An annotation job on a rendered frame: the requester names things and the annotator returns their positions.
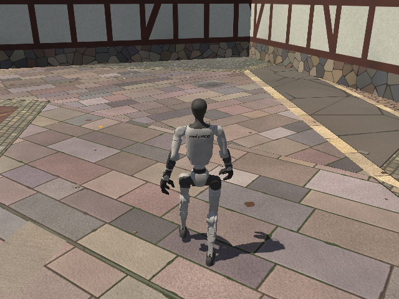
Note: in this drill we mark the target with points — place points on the robot right thigh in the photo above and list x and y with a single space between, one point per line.
214 195

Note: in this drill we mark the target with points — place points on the robot left forearm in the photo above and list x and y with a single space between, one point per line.
168 168

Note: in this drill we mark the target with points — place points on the right robot foot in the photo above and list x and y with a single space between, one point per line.
209 260

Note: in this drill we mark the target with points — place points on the robot right upper arm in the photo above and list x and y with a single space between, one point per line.
219 132

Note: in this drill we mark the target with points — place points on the right robot hand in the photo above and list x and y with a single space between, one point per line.
224 171

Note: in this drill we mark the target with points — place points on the robot right forearm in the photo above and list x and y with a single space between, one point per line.
227 162

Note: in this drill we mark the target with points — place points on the robot left upper arm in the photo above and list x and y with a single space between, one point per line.
176 143

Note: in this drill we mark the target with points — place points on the left robot hand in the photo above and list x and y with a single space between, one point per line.
163 185

